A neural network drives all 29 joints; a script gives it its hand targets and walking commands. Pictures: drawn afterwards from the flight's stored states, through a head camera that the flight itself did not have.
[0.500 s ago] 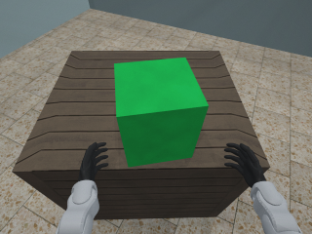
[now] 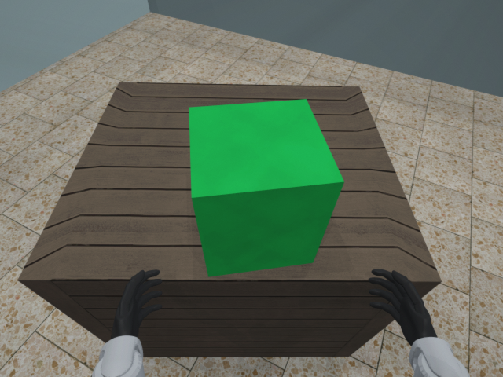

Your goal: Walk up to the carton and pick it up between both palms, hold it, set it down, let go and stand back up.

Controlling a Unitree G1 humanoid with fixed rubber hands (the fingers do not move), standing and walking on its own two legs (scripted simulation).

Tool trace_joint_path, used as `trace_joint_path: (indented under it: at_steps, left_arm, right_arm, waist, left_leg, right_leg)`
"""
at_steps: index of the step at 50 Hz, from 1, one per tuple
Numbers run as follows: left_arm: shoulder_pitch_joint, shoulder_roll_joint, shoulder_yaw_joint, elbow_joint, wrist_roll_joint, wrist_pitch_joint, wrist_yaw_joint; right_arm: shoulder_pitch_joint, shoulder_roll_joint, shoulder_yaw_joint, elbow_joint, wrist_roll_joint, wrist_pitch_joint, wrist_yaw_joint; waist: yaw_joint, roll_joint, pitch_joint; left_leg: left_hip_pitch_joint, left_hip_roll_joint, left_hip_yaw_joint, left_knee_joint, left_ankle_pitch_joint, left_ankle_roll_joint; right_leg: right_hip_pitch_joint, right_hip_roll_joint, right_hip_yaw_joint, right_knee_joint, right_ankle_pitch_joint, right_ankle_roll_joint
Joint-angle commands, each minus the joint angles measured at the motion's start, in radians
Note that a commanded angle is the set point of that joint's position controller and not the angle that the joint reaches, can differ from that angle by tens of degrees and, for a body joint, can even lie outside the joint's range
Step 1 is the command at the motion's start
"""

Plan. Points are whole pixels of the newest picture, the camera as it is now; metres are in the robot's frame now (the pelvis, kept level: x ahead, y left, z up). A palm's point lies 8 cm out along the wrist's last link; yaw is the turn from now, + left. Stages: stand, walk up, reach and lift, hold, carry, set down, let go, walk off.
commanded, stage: set down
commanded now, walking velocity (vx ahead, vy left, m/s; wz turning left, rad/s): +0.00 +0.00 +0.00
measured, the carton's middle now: (255, 191) +0.42 +0.02 +0.03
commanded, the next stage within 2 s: let go in 0.34 s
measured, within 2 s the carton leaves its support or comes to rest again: neither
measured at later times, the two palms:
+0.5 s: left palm (117, 351) +0.16 +0.22 -0.04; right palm (403, 343) +0.19 -0.21 -0.04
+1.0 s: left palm (106, 375) +0.14 +0.25 -0.09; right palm out of the picture +0.14 -0.22 -0.09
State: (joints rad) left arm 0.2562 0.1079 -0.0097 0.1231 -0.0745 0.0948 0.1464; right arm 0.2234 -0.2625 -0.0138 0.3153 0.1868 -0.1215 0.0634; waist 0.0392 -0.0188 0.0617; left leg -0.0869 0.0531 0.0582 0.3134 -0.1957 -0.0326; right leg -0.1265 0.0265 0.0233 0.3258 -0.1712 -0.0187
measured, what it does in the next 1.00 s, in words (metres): stands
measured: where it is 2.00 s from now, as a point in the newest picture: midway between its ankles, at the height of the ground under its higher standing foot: outside the picture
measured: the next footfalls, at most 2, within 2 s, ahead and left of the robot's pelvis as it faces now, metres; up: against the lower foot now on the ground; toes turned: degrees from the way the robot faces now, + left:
none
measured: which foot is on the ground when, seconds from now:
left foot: down 0.00-1.00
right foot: down 0.00-1.00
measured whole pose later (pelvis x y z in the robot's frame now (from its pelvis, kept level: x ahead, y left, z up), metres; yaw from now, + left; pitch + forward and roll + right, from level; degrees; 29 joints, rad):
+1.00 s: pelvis +0.01 +0.01 -0.01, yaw -1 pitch -2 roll -1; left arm 0.27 0.22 0.01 0.54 0.03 0.02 0.00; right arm 0.23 -0.20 -0.02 0.65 -0.04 -0.05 0.02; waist 0.03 0.00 0.03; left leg -0.15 0.06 0.06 0.49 -0.30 -0.02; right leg -0.18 0.03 0.03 0.46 -0.25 0.00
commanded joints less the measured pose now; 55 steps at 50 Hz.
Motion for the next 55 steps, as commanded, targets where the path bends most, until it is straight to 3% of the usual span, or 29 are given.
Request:
trace_joint_path:
  at_steps: [1, 4, 5, 7, 9, 10, 12, 13, 14, 16, 17, 18, 19, 21, 24, 25, 26, 28, 29, 30, 33, 36, 37, 41, 45, 46, 47, 49, 55]
  left_arm:
    - [-0.054, 0.050, 0.028, -0.087, 0.067, -0.013, -0.010]
    - [-0.053, 0.109, 0.064, -0.342, 0.028, -0.125, -0.011]
    - [0.014, 0.052, 0.038, -0.066, 0.080, -0.074, -0.039]
    - [0.035, 0.078, 0.054, -0.178, 0.069, -0.122, -0.024]
    - [0.089, 0.060, 0.045, 0.015, 0.118, -0.039, -0.064]
    - [-0.007, 0.114, 0.078, -0.227, 0.064, -0.105, -0.052]
    - [0.008, 0.129, 0.053, -0.199, 0.030, -0.160, -0.037]
    - [-0.022, 0.107, 0.025, -0.347, 0.016, -0.215, 0.003]
    - [0.004, 0.038, -0.014, -0.077, 0.070, -0.154, -0.001]
    - [0.005, 0.063, 0.000, -0.149, 0.062, -0.125, 0.003]
    - [0.007, 0.053, -0.013, 0.040, 0.082, -0.060, -0.026]
    - [-0.013, 0.087, 0.008, -0.166, 0.042, -0.096, -0.021]
    - [-0.011, 0.083, -0.001, -0.026, 0.054, -0.081, -0.034]
    - [-0.036, 0.103, 0.002, -0.173, 0.010, -0.153, -0.008]
    - [0.002, 0.064, 0.006, 0.087, 0.102, -0.072, -0.029]
    - [-0.023, 0.068, 0.006, 0.002, 0.082, -0.075, -0.035]
    - [-0.027, 0.082, 0.026, 0.252, 0.132, 0.002, -0.079]
    - [-0.074, 0.153, 0.074, -0.028, 0.072, -0.036, -0.096]
    - [-0.115, 0.135, 0.033, -0.122, 0.029, -0.085, -0.066]
    - [-0.104, 0.146, 0.024, 0.034, 0.057, -0.081, -0.061]
    - [-0.061, 0.131, 0.014, 0.057, 0.062, -0.104, -0.048]
    - [-0.036, 0.143, 0.010, 0.206, 0.099, -0.035, -0.083]
    - [-0.029, 0.148, 0.035, 0.232, 0.108, 0.000, -0.107]
    - [-0.120, 0.174, 0.019, -0.024, 0.025, -0.090, -0.053]
    - [-0.037, 0.169, 0.038, 0.244, 0.075, -0.033, -0.113]
    - [0.053, 0.265, 0.081, 0.335, 0.159, -0.086, -0.139]
    - [0.099, 0.258, 0.089, 0.368, 0.133, -0.103, -0.145]
    - [0.032, 0.256, 0.085, 0.397, 0.114, -0.125, -0.166]
    - [0.039, 0.245, 0.066, 0.487, 0.103, -0.141, -0.171]
  right_arm:
    - [-0.098, -0.162, -0.047, -0.034, -0.030, -0.032, 0.015]
    - [-0.040, -0.141, -0.075, -0.232, -0.004, -0.129, -0.003]
    - [0.022, -0.127, -0.051, 0.032, -0.056, -0.097, -0.008]
    - [-0.016, -0.128, -0.048, -0.101, -0.016, -0.148, 0.001]
    - [0.017, -0.134, -0.045, 0.074, -0.085, -0.105, -0.011]
    - [-0.025, -0.103, -0.058, -0.148, -0.040, -0.148, -0.013]
    - [0.014, -0.090, -0.067, -0.170, -0.053, -0.187, -0.016]
    - [-0.042, -0.136, -0.080, -0.237, 0.004, -0.229, 0.007]
    - [-0.039, -0.167, -0.088, 0.043, -0.048, -0.181, 0.018]
    - [-0.031, -0.144, -0.091, -0.019, -0.039, -0.167, 0.024]
    - [-0.038, -0.120, -0.076, 0.131, -0.082, -0.118, 0.014]
    - [-0.060, -0.120, -0.076, -0.114, -0.044, -0.140, 0.010]
    - [-0.010, -0.085, -0.064, 0.028, -0.073, -0.115, -0.002]
    - [-0.044, -0.098, -0.073, -0.162, -0.047, -0.161, 0.003]
    - [-0.059, -0.126, -0.047, 0.106, -0.069, -0.098, 0.013]
    - [-0.078, -0.104, -0.043, 0.004, -0.063, -0.098, 0.009]
    - [-0.026, -0.080, -0.045, 0.251, -0.133, -0.030, -0.013]
    - [-0.019, -0.040, -0.037, -0.048, -0.116, -0.049, -0.040]
    - [-0.044, -0.055, -0.058, -0.102, -0.104, -0.090, -0.035]
    - [-0.024, -0.066, -0.045, 0.053, -0.100, -0.080, -0.025]
    - [-0.059, -0.073, -0.044, 0.052, -0.104, -0.094, -0.009]
    - [-0.022, -0.088, -0.062, 0.244, -0.137, -0.074, -0.023]
    - [-0.015, -0.052, -0.038, 0.231, -0.163, -0.061, -0.034]
    - [-0.091, -0.093, -0.086, 0.021, -0.125, -0.153, -0.020]
    - [-0.035, -0.048, -0.045, 0.230, -0.182, -0.112, -0.043]
    - [0.079, -0.121, -0.072, 0.301, -0.249, 0.045, -0.067]
    - [0.116, -0.148, -0.099, 0.288, -0.259, 0.105, -0.076]
    - [0.124, -0.153, -0.080, 0.287, -0.230, 0.138, -0.061]
    - [0.097, -0.105, -0.060, 0.339, -0.227, 0.138, -0.058]
  waist:
    - [-0.008, -0.001, -0.066]
    - [0.007, 0.019, -0.285]
    - [-0.028, 0.031, -0.180]
    - [0.035, -0.016, -0.191]
    - [-0.026, -0.008, -0.010]
    - [0.012, -0.020, -0.157]
    - [0.015, -0.031, -0.200]
    - [0.031, 0.052, -0.267]
    - [-0.005, 0.075, -0.142]
    - [0.008, 0.059, -0.083]
    - [-0.028, 0.017, 0.011]
    - [0.012, -0.048, -0.075]
    - [-0.014, -0.037, -0.006]
    - [0.026, -0.009, -0.138]
    - [0.013, 0.034, 0.040]
    - [0.030, -0.016, 0.006]
    - [-0.025, -0.012, 0.135]
    - [0.010, -0.063, -0.035]
    - [0.011, 0.003, -0.146]
    - [-0.001, 0.069, -0.081]
    - [0.027, 0.014, -0.076]
    - [-0.034, 0.071, 0.009]
    - [-0.025, 0.002, 0.010]
    - [-0.009, 0.031, -0.214]
    - [-0.031, -0.021, -0.058]
    - [-0.018, -0.044, -0.109]
    - [-0.034, -0.046, -0.091]
    - [-0.042, 0.039, -0.124]
    - [-0.024, -0.010, -0.100]
  left_leg:
    - [0.098, -0.059, 0.007, -0.025, 0.215, -0.007]
    - [0.126, -0.070, -0.008, 0.003, 0.366, -0.009]
    - [0.128, -0.070, 0.002, 0.000, 0.349, -0.020]
    - [0.129, -0.060, -0.011, 0.001, 0.370, -0.022]
    - [0.119, -0.059, 0.000, -0.007, 0.302, -0.026]
    - [0.117, -0.067, 0.014, 0.009, 0.313, -0.015]
    - [0.111, -0.069, 0.020, 0.009, 0.312, 0.001]
    - [0.121, -0.049, -0.006, 0.020, 0.385, -0.023]
    - [0.127, -0.044, -0.014, 0.005, 0.361, -0.031]
    - [0.113, -0.030, -0.006, 0.016, 0.315, -0.029]
    - [0.102, -0.049, 0.006, -0.009, 0.203, -0.025]
    - [0.079, -0.032, 0.000, 0.016, 0.228, -0.021]
    - [0.071, -0.057, 0.022, -0.020, 0.170, -0.008]
    - [0.096, -0.042, 0.003, -0.004, 0.268, -0.009]
    - [0.060, -0.044, -0.002, -0.014, 0.208, -0.019]
    - [0.055, -0.038, 0.008, -0.015, 0.188, -0.014]
    - [0.050, -0.061, 0.024, -0.033, 0.080, -0.010]
    - [0.063, -0.062, 0.035, -0.001, 0.136, -0.005]
    - [0.085, -0.066, 0.032, -0.007, 0.214, -0.005]
    - [0.080, -0.065, 0.019, -0.003, 0.239, -0.010]
    - [0.069, -0.046, 0.005, 0.011, 0.264, -0.017]
    - [0.088, -0.046, 0.006, 0.026, 0.219, -0.025]
    - [0.096, -0.054, 0.019, 0.031, 0.184, -0.016]
    - [0.089, -0.048, 0.016, 0.056, 0.318, -0.016]
    - [0.084, -0.050, 0.021, 0.042, 0.263, -0.011]
    - [-0.018, 0.081, -0.042, 0.162, 0.359, 0.020]
    - [-0.032, 0.087, -0.034, 0.174, 0.175, 0.032]
    - [-0.069, 0.093, -0.034, 0.197, 0.225, 0.037]
    - [-0.177, 0.062, -0.017, 0.217, 0.011, 0.060]
  right_leg:
    - [0.009, 0.001, 0.007, -0.080, 0.152, -0.008]
    - [0.107, 0.008, 0.004, -0.025, 0.402, 0.003]
    - [0.115, 0.012, 0.009, -0.034, 0.414, -0.002]
    - [0.116, 0.016, 0.000, -0.044, 0.399, -0.003]
    - [0.055, 0.012, -0.014, -0.079, 0.277, -0.002]
    - [0.072, 0.011, -0.015, -0.065, 0.283, 0.010]
    - [0.097, 0.008, -0.004, -0.044, 0.329, 0.005]
    - [0.106, 0.028, -0.031, -0.005, 0.331, -0.003]
    - [0.046, 0.042, -0.032, -0.031, 0.226, -0.016]
    - [-0.002, 0.019, -0.024, -0.076, 0.116, -0.025]
    - [-0.059, 0.019, -0.020, -0.105, 0.041, -0.021]
    - [-0.033, 0.012, -0.034, -0.082, 0.068, -0.007]
    - [-0.033, 0.010, -0.020, -0.094, 0.061, -0.011]
    - [-0.005, 0.020, -0.019, -0.051, 0.146, -0.004]
    - [0.000, 0.003, -0.021, -0.088, 0.057, -0.015]
    - [-0.009, -0.001, -0.015, -0.095, 0.035, -0.009]
    - [-0.042, -0.020, 0.002, -0.139, -0.057, -0.011]
    - [-0.005, -0.029, 0.017, -0.099, 0.041, 0.012]
    - [0.040, -0.021, 0.004, -0.060, 0.131, 0.014]
    - [0.031, -0.011, -0.003, -0.037, 0.154, -0.006]
    - [0.047, 0.001, -0.016, -0.053, 0.151, -0.011]
    - [-0.026, 0.000, -0.043, -0.059, 0.100, -0.013]
    - [-0.020, -0.005, -0.025, -0.086, 0.102, -0.004]
    - [0.044, 0.016, -0.038, -0.005, 0.241, 0.003]
    - [0.047, -0.006, -0.025, -0.038, 0.263, 0.017]
    - [-0.055, -0.101, 0.064, 0.112, 0.379, 0.027]
    - [-0.098, -0.106, 0.092, 0.109, 0.296, 0.021]
    - [-0.121, -0.080, 0.075, 0.195, 0.284, 0.015]
    - [-0.232, -0.083, 0.140, 0.185, 0.198, -0.019]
